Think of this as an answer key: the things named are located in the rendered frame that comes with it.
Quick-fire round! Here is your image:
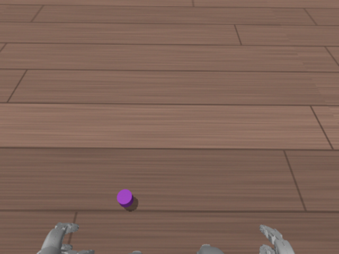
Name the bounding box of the left robot hand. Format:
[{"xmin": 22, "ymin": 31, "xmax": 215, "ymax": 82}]
[{"xmin": 41, "ymin": 222, "xmax": 95, "ymax": 254}]

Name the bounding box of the right robot hand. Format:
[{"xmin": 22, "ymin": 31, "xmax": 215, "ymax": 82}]
[{"xmin": 259, "ymin": 225, "xmax": 295, "ymax": 254}]

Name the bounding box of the tin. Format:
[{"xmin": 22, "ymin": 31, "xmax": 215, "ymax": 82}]
[{"xmin": 117, "ymin": 189, "xmax": 133, "ymax": 207}]

